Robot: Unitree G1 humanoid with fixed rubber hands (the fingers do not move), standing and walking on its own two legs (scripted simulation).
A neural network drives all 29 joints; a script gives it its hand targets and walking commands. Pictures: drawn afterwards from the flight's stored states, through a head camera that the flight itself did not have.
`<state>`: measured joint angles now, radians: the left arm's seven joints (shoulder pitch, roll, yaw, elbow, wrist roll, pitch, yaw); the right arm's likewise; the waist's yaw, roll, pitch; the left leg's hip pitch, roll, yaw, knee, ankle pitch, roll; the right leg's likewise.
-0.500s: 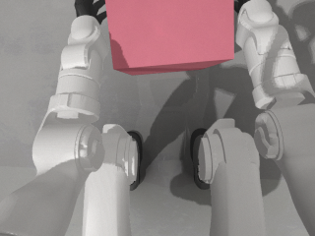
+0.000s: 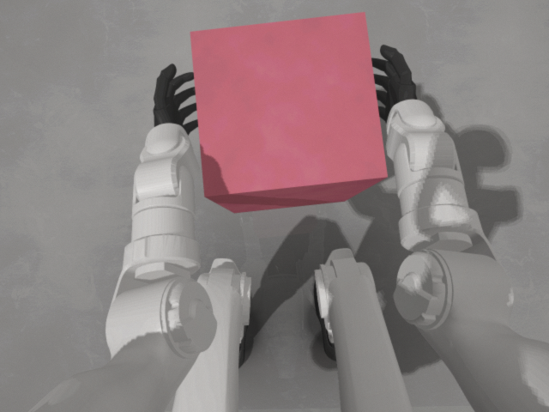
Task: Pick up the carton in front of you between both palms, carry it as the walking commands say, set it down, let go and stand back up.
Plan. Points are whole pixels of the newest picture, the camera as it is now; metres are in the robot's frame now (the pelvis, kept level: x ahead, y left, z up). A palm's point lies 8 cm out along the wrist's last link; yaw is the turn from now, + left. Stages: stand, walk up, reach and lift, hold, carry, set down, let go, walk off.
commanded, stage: reach and lift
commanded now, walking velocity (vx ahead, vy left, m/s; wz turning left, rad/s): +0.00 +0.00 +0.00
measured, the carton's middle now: (284, 135) +0.50 -0.03 -0.13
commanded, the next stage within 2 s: none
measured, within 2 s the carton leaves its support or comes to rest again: neither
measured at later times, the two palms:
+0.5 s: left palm (104, 100) +0.45 +0.13 +0.10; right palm (461, 77) +0.45 -0.17 +0.10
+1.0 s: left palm out of the picture +0.41 +0.14 +0.25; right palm out of the picture +0.40 -0.16 +0.25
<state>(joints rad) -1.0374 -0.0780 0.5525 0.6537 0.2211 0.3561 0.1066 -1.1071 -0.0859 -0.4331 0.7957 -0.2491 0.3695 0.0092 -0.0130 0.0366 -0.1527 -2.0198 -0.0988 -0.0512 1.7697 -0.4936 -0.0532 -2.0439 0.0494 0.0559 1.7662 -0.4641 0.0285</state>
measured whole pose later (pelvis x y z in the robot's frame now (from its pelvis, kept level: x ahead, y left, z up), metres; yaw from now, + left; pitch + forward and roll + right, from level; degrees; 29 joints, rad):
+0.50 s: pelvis +0.05 +0.00 +0.13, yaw -1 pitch +32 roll +1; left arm -0.66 -0.13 0.44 0.59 0.18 0.34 0.08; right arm -0.70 0.04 -0.37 0.65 -0.21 0.37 -0.01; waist 0.00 0.03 -0.24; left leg -1.43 -0.07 -0.06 1.36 -0.49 -0.03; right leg -1.45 0.05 0.06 1.36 -0.46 0.02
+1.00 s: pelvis +0.09 +0.00 +0.26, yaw -2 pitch +11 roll +0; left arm -0.33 -0.17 0.33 0.48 0.22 0.41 0.04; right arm -0.34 0.13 -0.30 0.49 -0.22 0.43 -0.02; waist 0.00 0.01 -0.14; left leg -0.59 -0.04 -0.08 0.74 -0.34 -0.01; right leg -0.61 0.03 0.07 0.73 -0.31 0.01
